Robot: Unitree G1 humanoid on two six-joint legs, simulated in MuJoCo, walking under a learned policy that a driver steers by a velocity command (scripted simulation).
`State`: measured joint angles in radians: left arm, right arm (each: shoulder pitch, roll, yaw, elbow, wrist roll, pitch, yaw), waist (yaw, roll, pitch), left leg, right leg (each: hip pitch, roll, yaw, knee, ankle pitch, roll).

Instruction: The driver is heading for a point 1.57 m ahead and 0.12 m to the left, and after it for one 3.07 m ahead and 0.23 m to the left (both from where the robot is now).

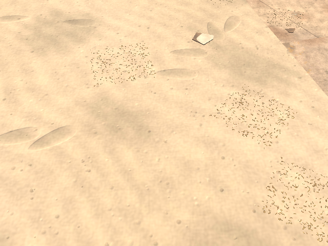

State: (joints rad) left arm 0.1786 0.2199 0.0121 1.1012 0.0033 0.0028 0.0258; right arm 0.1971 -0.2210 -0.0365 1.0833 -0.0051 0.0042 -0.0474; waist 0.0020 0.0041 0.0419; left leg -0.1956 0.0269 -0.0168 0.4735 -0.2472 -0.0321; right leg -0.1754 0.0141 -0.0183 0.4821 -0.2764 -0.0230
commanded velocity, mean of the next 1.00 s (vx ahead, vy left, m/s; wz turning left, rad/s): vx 0.08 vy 0.00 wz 0.00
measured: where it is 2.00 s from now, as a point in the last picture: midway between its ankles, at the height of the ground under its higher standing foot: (160, 227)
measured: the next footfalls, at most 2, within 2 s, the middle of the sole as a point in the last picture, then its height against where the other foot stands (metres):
right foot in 1.44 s outside the picture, level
left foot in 1.96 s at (133, 188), level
